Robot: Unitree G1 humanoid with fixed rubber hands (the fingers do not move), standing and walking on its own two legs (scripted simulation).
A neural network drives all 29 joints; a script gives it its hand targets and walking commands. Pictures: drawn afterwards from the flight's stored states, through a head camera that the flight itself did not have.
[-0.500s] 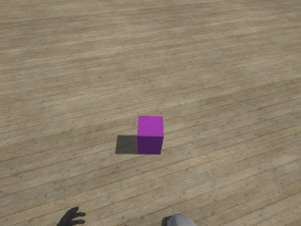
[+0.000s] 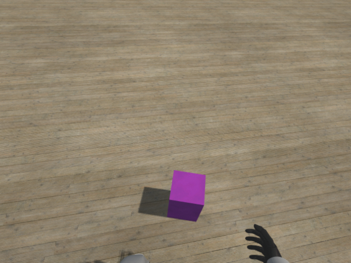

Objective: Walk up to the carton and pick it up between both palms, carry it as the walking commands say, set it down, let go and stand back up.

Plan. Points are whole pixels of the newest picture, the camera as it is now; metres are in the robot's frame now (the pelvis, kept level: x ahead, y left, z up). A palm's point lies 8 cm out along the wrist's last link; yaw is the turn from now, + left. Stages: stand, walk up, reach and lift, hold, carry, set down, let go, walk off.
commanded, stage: walk up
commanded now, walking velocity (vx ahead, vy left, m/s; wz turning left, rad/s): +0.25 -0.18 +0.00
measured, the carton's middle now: (185, 196) +0.53 -0.05 -0.63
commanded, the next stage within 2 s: none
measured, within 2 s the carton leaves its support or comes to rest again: neither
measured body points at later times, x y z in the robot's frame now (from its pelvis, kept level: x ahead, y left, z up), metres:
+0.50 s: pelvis +0.14 -0.06 +0.01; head +0.17 -0.09 +0.46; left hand +0.27 +0.16 -0.12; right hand +0.11 -0.31 -0.15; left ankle +0.11 +0.08 -0.71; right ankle +0.17 -0.19 -0.72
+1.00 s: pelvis +0.09 -0.05 +0.00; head +0.11 -0.05 +0.45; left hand +0.14 +0.21 -0.14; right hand +0.15 -0.32 -0.14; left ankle +0.07 +0.05 -0.73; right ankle +0.17 -0.19 -0.72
